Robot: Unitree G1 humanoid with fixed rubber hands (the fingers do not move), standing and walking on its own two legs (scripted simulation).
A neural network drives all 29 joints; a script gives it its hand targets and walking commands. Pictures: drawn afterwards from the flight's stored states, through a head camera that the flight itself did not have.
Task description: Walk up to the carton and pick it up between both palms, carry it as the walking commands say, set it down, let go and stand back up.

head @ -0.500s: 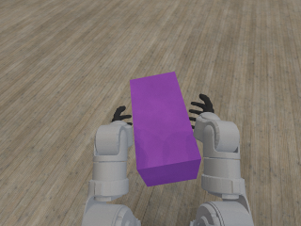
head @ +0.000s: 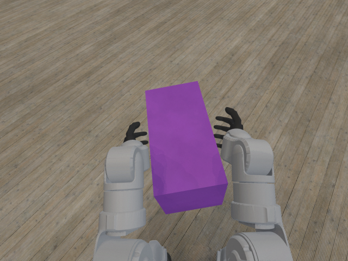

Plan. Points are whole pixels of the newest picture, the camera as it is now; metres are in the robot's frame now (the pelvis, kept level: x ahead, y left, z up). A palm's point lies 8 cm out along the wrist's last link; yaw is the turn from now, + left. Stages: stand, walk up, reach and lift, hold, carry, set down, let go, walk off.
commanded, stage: carry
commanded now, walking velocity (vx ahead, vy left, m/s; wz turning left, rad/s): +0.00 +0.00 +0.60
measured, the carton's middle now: (182, 145) +0.38 +0.01 +0.00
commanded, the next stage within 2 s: none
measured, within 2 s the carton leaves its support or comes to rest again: neither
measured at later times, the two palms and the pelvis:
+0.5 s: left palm (73, 218) +0.18 +0.21 +0.07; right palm (180, 167) +0.28 +0.01 +0.08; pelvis -0.07 +0.00 +0.00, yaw +17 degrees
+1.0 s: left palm out of the picture +0.06 +0.24 +0.08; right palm (145, 203) +0.21 +0.08 +0.09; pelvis -0.12 -0.03 +0.01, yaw +37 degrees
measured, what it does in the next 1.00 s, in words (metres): walks backwards, turning left: right foot, then left foot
